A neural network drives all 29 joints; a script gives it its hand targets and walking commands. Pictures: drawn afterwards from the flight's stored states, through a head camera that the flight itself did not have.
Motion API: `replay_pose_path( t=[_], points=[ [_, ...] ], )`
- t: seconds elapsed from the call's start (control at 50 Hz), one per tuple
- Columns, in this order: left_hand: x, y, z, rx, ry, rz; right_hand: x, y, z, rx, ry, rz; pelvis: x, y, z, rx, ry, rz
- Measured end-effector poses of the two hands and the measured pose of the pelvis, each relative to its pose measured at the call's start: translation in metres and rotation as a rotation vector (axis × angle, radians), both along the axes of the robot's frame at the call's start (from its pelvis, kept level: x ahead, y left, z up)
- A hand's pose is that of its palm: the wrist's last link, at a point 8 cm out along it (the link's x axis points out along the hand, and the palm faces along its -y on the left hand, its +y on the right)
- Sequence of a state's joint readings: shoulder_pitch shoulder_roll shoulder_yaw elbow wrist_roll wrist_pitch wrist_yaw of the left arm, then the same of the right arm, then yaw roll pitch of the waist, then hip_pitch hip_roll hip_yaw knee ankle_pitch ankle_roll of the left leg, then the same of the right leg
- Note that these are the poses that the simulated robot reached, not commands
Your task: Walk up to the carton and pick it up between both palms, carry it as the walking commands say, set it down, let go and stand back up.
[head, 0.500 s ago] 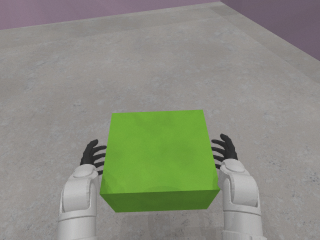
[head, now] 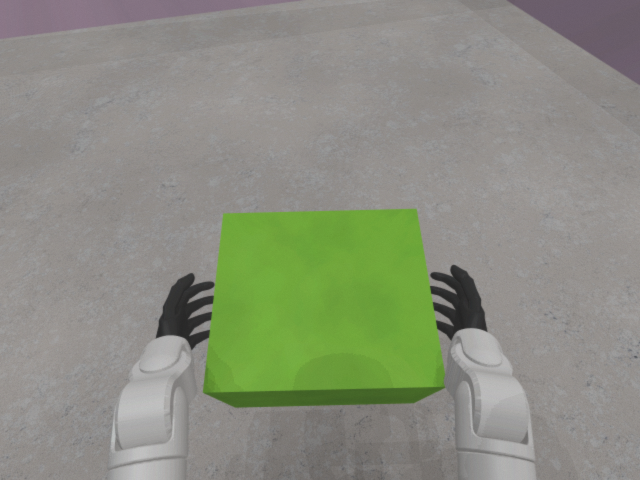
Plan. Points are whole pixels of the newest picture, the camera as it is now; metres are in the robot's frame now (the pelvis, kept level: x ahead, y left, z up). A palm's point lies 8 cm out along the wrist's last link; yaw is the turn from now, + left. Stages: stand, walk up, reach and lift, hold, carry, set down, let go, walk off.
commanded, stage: carry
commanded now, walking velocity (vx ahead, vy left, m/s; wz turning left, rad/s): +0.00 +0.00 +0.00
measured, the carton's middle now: (322, 312) +0.34 -0.01 -0.02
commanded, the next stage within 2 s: none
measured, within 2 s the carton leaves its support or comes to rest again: neither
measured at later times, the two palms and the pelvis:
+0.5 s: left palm (155, 409) +0.21 +0.18 +0.02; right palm (458, 374) +0.23 -0.16 +0.03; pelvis -0.05 -0.01 +0.01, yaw +3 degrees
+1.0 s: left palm (94, 405) +0.21 +0.25 +0.03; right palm (398, 370) +0.24 -0.09 +0.04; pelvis -0.06 +0.06 +0.01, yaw +3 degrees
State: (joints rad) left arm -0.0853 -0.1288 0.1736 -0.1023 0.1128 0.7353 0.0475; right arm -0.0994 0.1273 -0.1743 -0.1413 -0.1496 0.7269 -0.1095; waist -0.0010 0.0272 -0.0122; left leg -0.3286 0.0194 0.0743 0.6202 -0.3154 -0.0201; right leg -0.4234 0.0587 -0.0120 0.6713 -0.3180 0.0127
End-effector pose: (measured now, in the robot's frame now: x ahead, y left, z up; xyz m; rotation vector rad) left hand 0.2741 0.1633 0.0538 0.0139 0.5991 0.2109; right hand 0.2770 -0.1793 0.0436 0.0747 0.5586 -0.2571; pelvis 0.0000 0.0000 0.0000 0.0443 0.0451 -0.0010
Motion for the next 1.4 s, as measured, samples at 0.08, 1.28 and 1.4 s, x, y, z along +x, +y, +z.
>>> replay_pose_path(
  t=[0.08, 1.28, 1.4],
  points=[
    [0.000, -0.005, -0.027, 0.100, 0.157, -0.067, 0.002, -0.008, -0.033, -0.048, 0.156, 0.105, -0.002, -0.010, 0.005, -0.011, -0.023, 0.026],
    [-0.050, 0.098, -0.026, 0.002, 0.124, 0.050, -0.030, 0.100, -0.013, -0.076, 0.132, 0.081, -0.045, 0.078, 0.006, -0.046, -0.013, 0.052],
    [-0.049, 0.100, -0.023, -0.005, 0.112, 0.051, -0.028, 0.102, -0.013, -0.060, 0.122, 0.075, -0.043, 0.080, 0.006, -0.044, -0.017, 0.050]
  ],
)
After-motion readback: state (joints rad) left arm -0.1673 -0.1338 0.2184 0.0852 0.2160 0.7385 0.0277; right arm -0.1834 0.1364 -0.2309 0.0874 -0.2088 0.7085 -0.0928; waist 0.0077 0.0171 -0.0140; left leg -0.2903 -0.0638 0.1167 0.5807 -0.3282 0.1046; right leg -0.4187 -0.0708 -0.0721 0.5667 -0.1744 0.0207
